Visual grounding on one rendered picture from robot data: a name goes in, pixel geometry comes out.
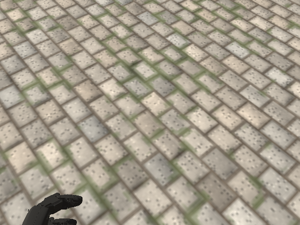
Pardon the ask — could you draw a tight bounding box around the left robot hand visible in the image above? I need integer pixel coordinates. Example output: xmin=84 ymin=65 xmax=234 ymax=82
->
xmin=22 ymin=192 xmax=83 ymax=225

